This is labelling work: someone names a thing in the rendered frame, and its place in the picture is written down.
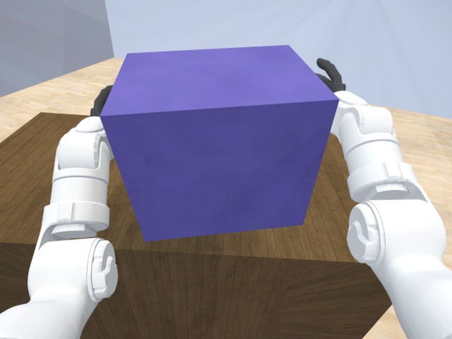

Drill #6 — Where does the right robot upper arm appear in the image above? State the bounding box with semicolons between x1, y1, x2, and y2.
347;199;452;339

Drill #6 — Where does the robot left forearm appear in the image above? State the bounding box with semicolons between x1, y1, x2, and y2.
28;117;114;298

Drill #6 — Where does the robot right forearm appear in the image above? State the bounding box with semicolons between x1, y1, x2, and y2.
330;91;446;254

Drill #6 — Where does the carton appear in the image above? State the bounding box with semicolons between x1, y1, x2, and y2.
100;45;340;242

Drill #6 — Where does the right robot hand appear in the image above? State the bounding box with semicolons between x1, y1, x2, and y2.
316;58;346;93

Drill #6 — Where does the pedestal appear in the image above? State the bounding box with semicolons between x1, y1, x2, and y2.
0;112;392;339

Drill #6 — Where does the left robot upper arm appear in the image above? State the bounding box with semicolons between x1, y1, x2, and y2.
0;237;118;339

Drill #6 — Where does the left robot hand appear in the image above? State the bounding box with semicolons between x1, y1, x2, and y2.
90;85;113;117

